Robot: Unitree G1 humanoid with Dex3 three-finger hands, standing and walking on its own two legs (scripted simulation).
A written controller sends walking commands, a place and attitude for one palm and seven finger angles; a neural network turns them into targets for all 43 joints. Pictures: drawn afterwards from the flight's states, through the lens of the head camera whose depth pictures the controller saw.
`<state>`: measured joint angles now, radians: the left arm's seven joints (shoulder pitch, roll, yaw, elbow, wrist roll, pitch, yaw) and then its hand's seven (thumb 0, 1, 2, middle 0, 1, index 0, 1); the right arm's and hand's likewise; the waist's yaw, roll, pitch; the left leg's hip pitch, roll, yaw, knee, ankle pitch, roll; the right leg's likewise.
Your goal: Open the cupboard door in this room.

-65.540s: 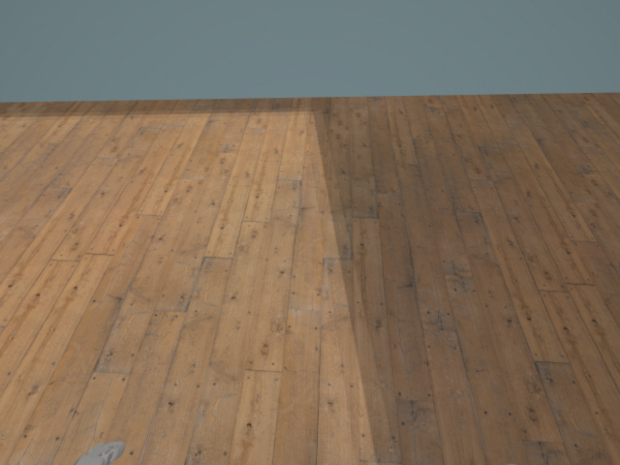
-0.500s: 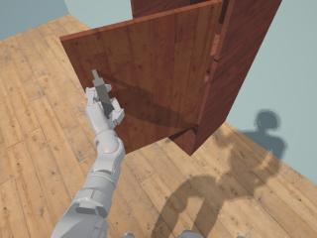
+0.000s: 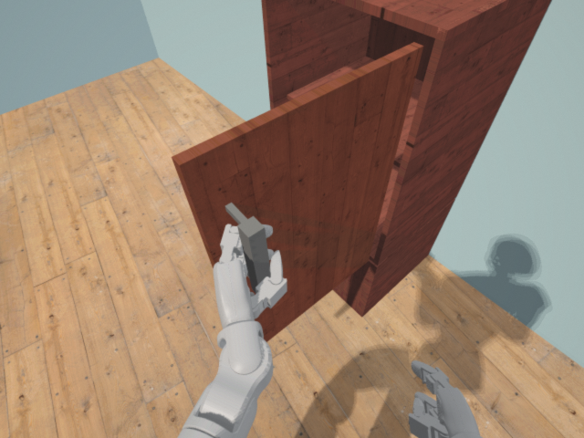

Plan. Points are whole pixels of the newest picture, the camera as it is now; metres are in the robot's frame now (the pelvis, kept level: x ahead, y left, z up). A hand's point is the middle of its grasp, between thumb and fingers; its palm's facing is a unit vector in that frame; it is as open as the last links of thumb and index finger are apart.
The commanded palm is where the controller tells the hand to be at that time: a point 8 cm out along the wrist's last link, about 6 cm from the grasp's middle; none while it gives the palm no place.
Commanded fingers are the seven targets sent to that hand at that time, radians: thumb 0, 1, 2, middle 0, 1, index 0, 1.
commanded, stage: open thumb and fingers to let go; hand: left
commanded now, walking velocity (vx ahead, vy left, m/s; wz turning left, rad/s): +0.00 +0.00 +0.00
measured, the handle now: (248, 252) +0.36 +0.08 +0.06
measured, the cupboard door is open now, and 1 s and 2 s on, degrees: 88 87 90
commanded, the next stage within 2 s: slide the hand sideways off the handle in 0.84 s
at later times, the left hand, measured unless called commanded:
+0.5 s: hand (271, 275) +0.32 +0.04 +0.06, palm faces +0.34 -0.94 -0.05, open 12.0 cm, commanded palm +0.27 +0.07 +0.06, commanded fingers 0.00 -0.50 0.30 -0.28 -1.05 -0.28 -1.05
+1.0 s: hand (271, 281) +0.31 +0.04 +0.06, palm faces +0.26 -0.96 -0.05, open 15.2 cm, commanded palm +0.27 +0.08 +0.06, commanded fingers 0.00 -0.50 0.30 -0.15 -0.30 -0.15 -0.30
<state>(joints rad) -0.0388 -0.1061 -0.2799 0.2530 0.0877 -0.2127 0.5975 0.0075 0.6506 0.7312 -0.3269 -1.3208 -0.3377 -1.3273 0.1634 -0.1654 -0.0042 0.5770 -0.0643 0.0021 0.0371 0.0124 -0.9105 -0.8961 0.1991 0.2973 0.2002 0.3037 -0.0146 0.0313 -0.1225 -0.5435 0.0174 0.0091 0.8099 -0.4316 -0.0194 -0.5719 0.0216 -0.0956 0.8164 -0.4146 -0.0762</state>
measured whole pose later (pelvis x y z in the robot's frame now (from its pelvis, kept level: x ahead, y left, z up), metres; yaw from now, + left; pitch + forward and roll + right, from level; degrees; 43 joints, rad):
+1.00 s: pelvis -0.03 +0.00 -0.01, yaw +1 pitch +10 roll +1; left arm -0.17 -0.12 -0.23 0.36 0.09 -0.20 0.57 -0.01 -0.49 0.30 -0.34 -0.54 -0.28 -0.62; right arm 0.17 -0.17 0.00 0.62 -0.06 -0.01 0.02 0.01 -0.91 -0.90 0.20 0.30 0.20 0.30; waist 0.00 0.03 -0.11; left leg -0.62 0.00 0.00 0.87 -0.41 -0.01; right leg -0.64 0.00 -0.11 0.87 -0.40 -0.07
